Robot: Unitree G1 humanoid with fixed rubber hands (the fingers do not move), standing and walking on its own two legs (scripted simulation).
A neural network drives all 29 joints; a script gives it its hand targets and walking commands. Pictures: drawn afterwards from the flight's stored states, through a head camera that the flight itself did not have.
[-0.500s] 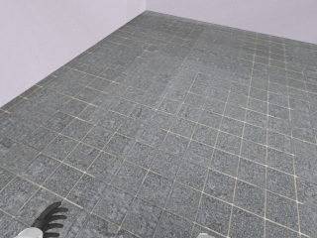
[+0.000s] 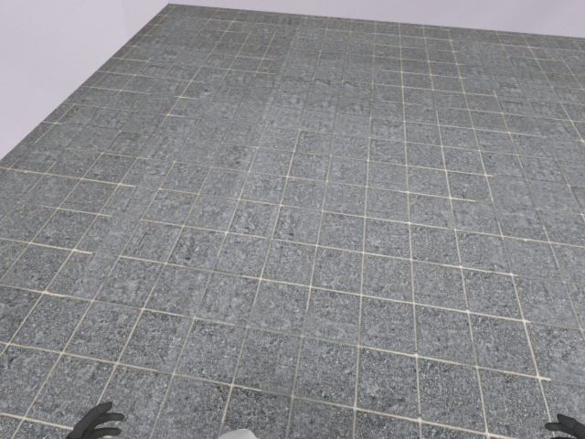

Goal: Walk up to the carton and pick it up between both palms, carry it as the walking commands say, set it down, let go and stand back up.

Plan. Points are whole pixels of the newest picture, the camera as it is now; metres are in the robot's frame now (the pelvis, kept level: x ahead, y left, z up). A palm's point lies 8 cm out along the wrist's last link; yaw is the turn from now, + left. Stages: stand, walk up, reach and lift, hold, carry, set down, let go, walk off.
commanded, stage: walk up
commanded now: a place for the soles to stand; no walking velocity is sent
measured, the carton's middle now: out of the picture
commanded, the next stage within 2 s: none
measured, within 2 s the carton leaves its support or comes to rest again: neither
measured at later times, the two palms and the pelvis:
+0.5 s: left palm (263, 197) +0.58 +0.15 -0.08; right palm out of the picture +0.25 -0.43 -0.06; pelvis +0.31 -0.09 +0.01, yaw -15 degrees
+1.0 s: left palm (354, 96) +0.95 -0.05 -0.05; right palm out of the picture +0.42 -0.54 -0.05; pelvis +0.61 -0.22 +0.01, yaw -29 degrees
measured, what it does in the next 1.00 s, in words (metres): walks ahead, turning right: right foot, then left foot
